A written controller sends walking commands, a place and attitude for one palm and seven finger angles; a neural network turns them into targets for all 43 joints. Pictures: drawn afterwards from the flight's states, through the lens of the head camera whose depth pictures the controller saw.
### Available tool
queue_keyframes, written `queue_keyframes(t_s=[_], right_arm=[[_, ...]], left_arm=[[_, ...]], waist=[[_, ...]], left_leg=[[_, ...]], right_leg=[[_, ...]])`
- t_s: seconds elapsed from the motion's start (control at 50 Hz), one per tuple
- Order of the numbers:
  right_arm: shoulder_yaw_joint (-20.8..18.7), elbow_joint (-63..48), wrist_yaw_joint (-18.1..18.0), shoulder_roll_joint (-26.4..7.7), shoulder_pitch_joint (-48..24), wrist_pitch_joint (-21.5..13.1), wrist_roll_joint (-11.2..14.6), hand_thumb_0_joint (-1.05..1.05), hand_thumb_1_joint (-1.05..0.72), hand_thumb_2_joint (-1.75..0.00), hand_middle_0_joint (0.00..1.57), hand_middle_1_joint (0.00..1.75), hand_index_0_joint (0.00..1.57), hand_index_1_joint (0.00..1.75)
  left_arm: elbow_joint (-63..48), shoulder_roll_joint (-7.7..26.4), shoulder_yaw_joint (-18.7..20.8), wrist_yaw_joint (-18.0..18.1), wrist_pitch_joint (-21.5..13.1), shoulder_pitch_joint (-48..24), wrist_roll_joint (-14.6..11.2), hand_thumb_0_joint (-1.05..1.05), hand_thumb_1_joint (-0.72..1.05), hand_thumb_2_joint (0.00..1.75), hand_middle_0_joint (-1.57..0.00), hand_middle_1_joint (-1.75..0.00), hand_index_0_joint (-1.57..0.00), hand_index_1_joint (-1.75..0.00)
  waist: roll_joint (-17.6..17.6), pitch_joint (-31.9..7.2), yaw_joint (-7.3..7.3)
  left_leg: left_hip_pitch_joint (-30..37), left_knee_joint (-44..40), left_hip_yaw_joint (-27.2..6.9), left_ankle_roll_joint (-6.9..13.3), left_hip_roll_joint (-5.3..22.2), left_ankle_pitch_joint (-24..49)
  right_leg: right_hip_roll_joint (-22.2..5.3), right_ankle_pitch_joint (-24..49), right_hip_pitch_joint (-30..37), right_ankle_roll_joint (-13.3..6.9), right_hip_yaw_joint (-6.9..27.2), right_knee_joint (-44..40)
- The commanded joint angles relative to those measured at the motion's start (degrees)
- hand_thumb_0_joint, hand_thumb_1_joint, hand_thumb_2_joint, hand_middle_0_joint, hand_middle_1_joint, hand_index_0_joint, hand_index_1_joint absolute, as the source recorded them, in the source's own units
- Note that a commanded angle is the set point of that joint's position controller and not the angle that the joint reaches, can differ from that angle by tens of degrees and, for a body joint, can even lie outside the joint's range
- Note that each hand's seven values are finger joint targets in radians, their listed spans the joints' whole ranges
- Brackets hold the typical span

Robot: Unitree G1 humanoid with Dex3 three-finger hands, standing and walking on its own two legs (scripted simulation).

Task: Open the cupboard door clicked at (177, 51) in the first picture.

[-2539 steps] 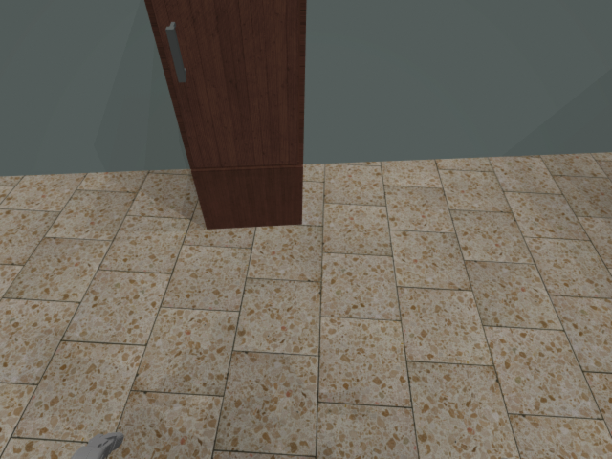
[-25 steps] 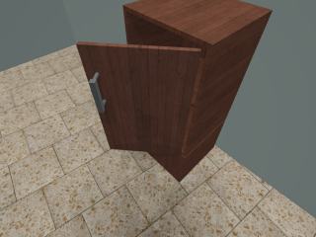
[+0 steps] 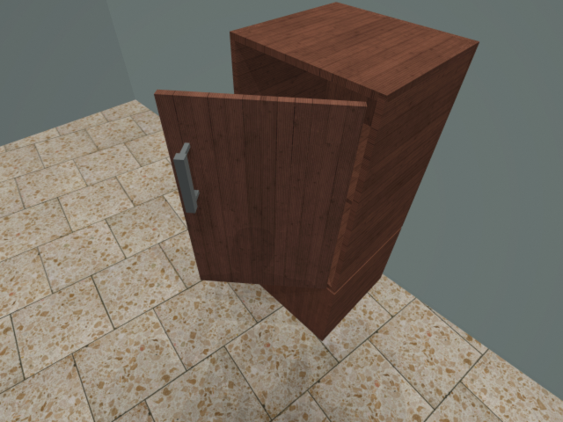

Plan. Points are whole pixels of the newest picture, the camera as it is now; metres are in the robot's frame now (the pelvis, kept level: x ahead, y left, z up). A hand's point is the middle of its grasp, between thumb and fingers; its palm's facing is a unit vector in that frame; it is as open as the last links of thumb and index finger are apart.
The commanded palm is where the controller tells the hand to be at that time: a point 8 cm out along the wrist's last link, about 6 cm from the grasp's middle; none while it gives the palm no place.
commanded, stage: look again from close up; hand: left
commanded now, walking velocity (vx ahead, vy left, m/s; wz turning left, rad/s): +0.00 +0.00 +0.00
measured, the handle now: (188, 178) +0.56 +0.23 +0.02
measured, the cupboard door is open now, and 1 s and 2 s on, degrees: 41 41 41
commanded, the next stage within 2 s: raise the hand with hooked fingers in 0.16 s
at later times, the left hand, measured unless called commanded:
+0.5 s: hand (112, 377) +0.17 +0.23 +0.01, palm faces +0.16 -0.99 -0.02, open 7.8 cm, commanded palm +0.09 +0.28 -0.05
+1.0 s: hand (102, 388) +0.17 +0.26 -0.04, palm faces -0.08 -1.00 -0.06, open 10.6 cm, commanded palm +0.14 +0.34 -0.02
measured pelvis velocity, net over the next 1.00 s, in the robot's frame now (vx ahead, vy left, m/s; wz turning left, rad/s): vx -0.06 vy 0.07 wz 0.08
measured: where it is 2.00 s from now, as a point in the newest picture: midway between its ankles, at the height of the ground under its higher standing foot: outside the picture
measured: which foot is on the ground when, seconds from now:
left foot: down 0.00-1.00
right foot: down 0.00-1.00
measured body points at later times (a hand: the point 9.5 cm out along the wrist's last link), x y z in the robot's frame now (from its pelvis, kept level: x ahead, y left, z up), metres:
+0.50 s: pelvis -0.06 +0.07 -0.03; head -0.06 +0.06 +0.42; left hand +0.16 +0.29 +0.01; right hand +0.08 -0.18 -0.12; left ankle +0.01 +0.11 -0.74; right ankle +0.00 -0.05 -0.74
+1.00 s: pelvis -0.06 +0.07 -0.09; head -0.01 +0.09 +0.36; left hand +0.17 +0.32 -0.03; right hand +0.14 -0.12 -0.16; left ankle +0.00 +0.11 -0.74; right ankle +0.00 -0.05 -0.74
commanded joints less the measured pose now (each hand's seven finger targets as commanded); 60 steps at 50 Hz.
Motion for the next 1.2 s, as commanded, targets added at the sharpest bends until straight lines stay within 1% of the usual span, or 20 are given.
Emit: queue_keyframes(t_s=[0.0,0.22,0.24,0.26,0.28,0.3,0.32,0.34,0.4,0.48,0.52,0.58,0.68,0.76,0.82,0.88,0.96,1.04,1.12,1.18], right_arm=[[-0.7,-2.1,0.2,-5.6,1.1,-1.2,-0.4,0.0,-0.9,-0.9,0.2,0.3,0.2,0.3],[-0.6,-0.8,0.5,-5.5,1.1,-1.4,-0.2,0.0,-0.9,-0.9,0.2,0.3,0.2,0.3],[0.2,-4.6,0.6,-6.2,-1.8,-1.9,0.5,0.0,-0.9,-0.9,0.2,0.3,0.2,0.3],[-2.4,-24.7,-0.3,-14.0,-1.7,-9.3,3.6,0.0,-0.9,-0.9,0.2,0.3,0.2,0.3],[0.8,-22.4,-2.1,-9.1,-4.5,-15.4,2.9,0.0,-0.9,-0.9,0.2,0.3,0.2,0.3],[0.3,-18.7,-2.7,-9.5,-3.9,-17.2,3.2,0.0,-0.9,-0.9,0.2,0.3,0.2,0.3],[0.7,-17.6,-1.7,-6.6,-2.2,-17.1,3.8,0.0,-0.9,-0.9,0.2,0.3,0.2,0.3],[0.1,-22.6,-1.0,-10.1,-2.8,-17.7,3.5,0.0,-0.9,-0.9,0.2,0.3,0.2,0.3],[-1.3,-24.7,-0.5,-11.6,-3.6,-17.9,2.2,0.0,-0.9,-0.9,0.2,0.3,0.2,0.3],[-2.9,-31.2,1.6,-11.4,-7.7,-17.8,0.7,0.0,-0.9,-0.9,0.2,0.3,0.2,0.3],[-3.6,-36.5,3.0,-12.6,-9.0,-16.8,1.4,0.0,-0.9,-0.9,0.2,0.3,0.2,0.3],[-2.9,-42.1,2.5,-12.7,-10.6,-14.9,3.2,0.0,-0.9,-0.9,0.2,0.3,0.2,0.3],[-2.4,-42.5,1.1,-11.6,-7.1,-12.9,2.5,0.0,-0.9,-0.9,0.2,0.3,0.2,0.3],[-1.3,-39.0,0.2,-12.6,-5.8,-13.8,2.1,0.0,-0.9,-0.9,0.2,0.3,0.2,0.3],[-0.8,-38.1,-0.7,-13.9,-4.6,-14.0,2.8,0.0,-0.9,-0.9,0.2,0.3,0.2,0.3],[-1.0,-39.2,-1.4,-14.3,-2.9,-12.7,4.2,0.0,-0.9,-0.9,0.2,0.3,0.2,0.3],[-0.5,-42.6,-2.6,-13.0,-4.7,-10.9,5.1,0.0,-0.9,-0.9,0.2,0.3,0.2,0.3],[0.0,-42.4,-2.8,-10.4,-3.1,-11.6,3.5,0.0,-0.9,-0.9,0.2,0.3,0.2,0.3],[-0.5,-39.1,-1.2,-11.4,-0.5,-13.0,2.3,0.0,-0.9,-0.9,0.2,0.3,0.2,0.3],[-1.3,-37.7,-0.7,-12.7,0.9,-13.8,2.8,0.0,-0.9,-0.9,0.2,0.3,0.2,0.3]], left_arm=[[-2.4,5.5,0.5,-0.2,-0.4,3.2,0.1,0.0,0.9,0.9,-0.2,-0.3,-0.2,-0.3],[-1.2,3.7,-0.2,-0.3,0.5,3.2,0.5,0.0,0.9,0.9,-0.2,-0.3,-0.2,-0.3],[0.4,3.9,-0.9,1.8,-0.6,5.8,1.1,0.0,0.9,0.9,-0.2,-0.3,-0.2,-0.3],[-90.1,21.6,14.5,1.8,-11.8,-39.8,-10.0,0.0,0.88,0.89,-0.2,-0.32,-0.2,-0.32],[-75.6,13.2,7.3,1.8,-9.3,-8.1,-6.2,0.0,0.85,0.88,-0.2,-0.33,-0.2,-0.33],[-70.4,9.8,4.7,3.9,-6.9,-6.6,-7.5,0.0,0.83,0.87,-0.21,-0.34,-0.21,-0.34],[-57.1,-7.1,-5.0,3.0,-2.0,10.3,-9.2,0.0,0.81,0.86,-0.21,-0.36,-0.21,-0.36],[-68.8,-4.0,-3.9,2.5,-4.7,-2.7,-11.6,0.0,0.78,0.85,-0.21,-0.37,-0.21,-0.37],[-53.8,-1.7,0.7,-0.9,-13.9,1.4,-10.3,0.0,0.71,0.82,-0.21,-0.42,-0.21,-0.42],[-45.4,-2.3,3.0,-12.5,-30.9,12.2,-13.7,0.0,0.62,0.78,-0.22,-0.48,-0.22,-0.48],[-44.4,1.9,5.7,-18.7,-34.6,13.5,-14.3,0.0,0.57,0.76,-0.22,-0.51,-0.22,-0.51],[-53.5,6.7,9.0,-19.8,-30.9,7.9,-14.2,0.0,0.5,0.73,-0.23,-0.55,-0.23,-0.55],[-82.0,8.9,9.3,-11.4,-30.6,-9.9,-14.5,0.0,0.39,0.68,-0.24,-0.63,-0.24,-0.63],[-84.2,6.1,2.5,-9.7,-32.9,-9.1,-12.6,0.0,0.29,0.64,-0.24,-0.69,-0.24,-0.69],[-74.4,6.6,0.5,-14.3,-28.2,-8.6,-12.3,0.0,0.22,0.61,-0.25,-0.74,-0.25,-0.74],[-63.6,9.2,4.1,-19.0,-18.5,-3.6,-12.3,0.0,0.15,0.58,-0.25,-0.78,-0.25,-0.78],[-66.0,14.4,14.6,-20.6,-10.0,-2.7,-17.2,0.0,0.06,0.54,-0.26,-0.84,-0.26,-0.84],[-75.1,15.2,20.5,-17.1,-15.6,-1.2,-21.2,0.0,-0.03,0.5,-0.27,-0.9,-0.27,-0.9],[-73.6,13.0,14.9,-17.3,-23.7,-4.2,-18.3,0.0,-0.13,0.46,-0.27,-0.96,-0.27,-0.96],[-66.9,11.5,12.1,-21.4,-23.8,-3.2,-17.5,0.0,-0.2,0.43,-0.28,-1.0,-0.28,-1.0]], waist=[[0.2,2.1,0.6],[0.8,3.5,0.58],[1.4,8.6,1.35],[12.6,-23.7,-5.67],[18.9,-19.4,0.65],[16.1,-16.0,-0.81],[10.2,-5.8,-2.16],[10.7,-0.9,-2.69],[-3.2,4.0,-3.17],[-22.0,-4.4,1.0],[-14.4,-6.0,2.54],[0.0,-11.6,4.84],[14.4,-19.5,1.24],[13.2,-14.9,-2.92],[6.4,-11.6,-5.61],[-1.1,-11.5,-3.26],[-1.0,-18.8,2.22],[2.8,-21.2,3.66],[7.1,-16.7,-0.48],[6.3,-15.8,-2.65]], left_leg=[[-1.2,-5.8,-5.6,1.3,6.0,14.3],[-3.3,-11.9,-8.1,1.7,6.4,4.7],[-4.3,-0.7,-4.7,0.2,6.3,18.8],[15.7,-5.9,-8.1,-2.8,1.4,22.2],[20.8,-9.4,-9.9,-4.8,6.3,25.1],[12.2,-12.5,-10.9,-6.9,5.2,12.5],[7.0,-14.0,-11.8,-6.0,5.3,3.5],[0.5,-12.5,-12.4,-5.0,4.0,-5.4],[-12.0,-0.2,-10.9,-3.2,1.2,-13.6],[-31.3,17.5,-4.7,-1.8,-1.4,-15.1],[-34.1,20.5,-3.1,-1.8,-2.3,-17.1],[-35.1,17.8,-5.0,-1.0,-1.9,-25.6],[-22.6,13.3,-19.5,-3.3,2.8,-32.9],[-22.3,13.8,-24.6,-3.9,4.3,-34.5],[-25.7,16.3,-24.1,-2.7,3.8,-34.7],[-30.1,14.9,-19.8,-1.9,3.1,-33.6],[-26.2,13.2,-13.5,-2.2,0.4,-21.3],[-20.6,15.5,-11.4,-3.7,0.8,-2.7],[-18.0,18.4,-13.0,-4.4,2.4,3.9],[-18.4,19.3,-13.7,-3.9,2.8,2.2]], right_leg=[[-7.9,14.7,-0.4,0.1,7.4,-4.9],[-7.3,6.4,-1.3,1.7,6.4,-5.6],[-9.8,21.6,-6.6,1.6,8.7,-4.8],[-2.7,18.0,-4.3,0.6,1.5,0.9],[-2.1,2.1,-10.9,0.0,1.0,8.3],[-1.5,-4.5,-14.1,0.7,0.7,12.1],[-1.3,-6.4,-19.7,1.1,0.3,13.1],[-2.2,-4.3,-19.0,1.0,0.6,12.7],[-1.2,-7.8,-27.3,1.1,-0.9,8.8],[-1.4,-24.2,-35.1,1.0,2.8,17.0],[-1.9,-26.3,-35.2,-0.2,4.9,19.7],[-1.6,-25.4,-37.0,-0.2,5.0,25.7],[-0.6,-15.7,-45.0,0.3,3.7,33.9],[0.0,-14.6,-51.9,0.9,3.5,37.2],[0.2,-14.8,-51.4,1.6,3.4,33.3],[0.3,-15.7,-44.9,1.4,3.0,29.0],[0.3,-12.8,-33.2,0.7,2.0,25.3],[1.2,-4.2,-30.2,-0.3,1.0,25.1],[1.1,-3.1,-38.3,0.0,0.9,26.8],[0.8,-4.1,-40.4,0.6,0.7,25.9]])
